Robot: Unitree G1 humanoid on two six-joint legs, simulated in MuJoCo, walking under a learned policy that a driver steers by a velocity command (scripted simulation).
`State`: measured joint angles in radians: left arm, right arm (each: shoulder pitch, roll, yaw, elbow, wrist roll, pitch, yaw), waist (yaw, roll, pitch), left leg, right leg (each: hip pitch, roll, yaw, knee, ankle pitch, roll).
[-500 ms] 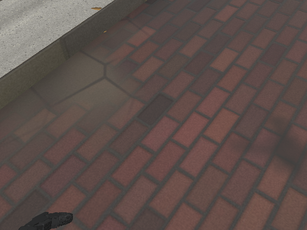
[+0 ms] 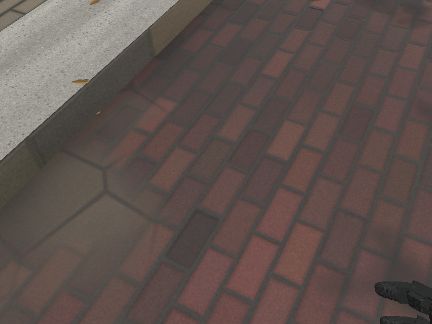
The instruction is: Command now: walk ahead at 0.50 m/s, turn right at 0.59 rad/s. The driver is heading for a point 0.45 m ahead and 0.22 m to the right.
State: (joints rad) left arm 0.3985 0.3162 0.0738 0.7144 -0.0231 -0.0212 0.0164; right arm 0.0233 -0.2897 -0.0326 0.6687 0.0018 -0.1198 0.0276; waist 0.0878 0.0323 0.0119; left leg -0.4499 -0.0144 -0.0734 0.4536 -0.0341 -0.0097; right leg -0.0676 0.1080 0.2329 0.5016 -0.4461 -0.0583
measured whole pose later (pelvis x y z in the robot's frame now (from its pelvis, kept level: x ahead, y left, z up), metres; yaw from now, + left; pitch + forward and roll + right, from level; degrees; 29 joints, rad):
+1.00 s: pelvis +0.46 -0.11 +0.01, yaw -25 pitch +1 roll -1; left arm 0.21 0.28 0.04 0.76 0.01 -0.02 0.01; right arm 0.12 -0.27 -0.03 0.78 -0.03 -0.06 0.01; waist 0.02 0.02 0.02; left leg -0.40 0.02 -0.02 0.50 -0.09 0.00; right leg -0.15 0.09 0.04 0.50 -0.36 -0.05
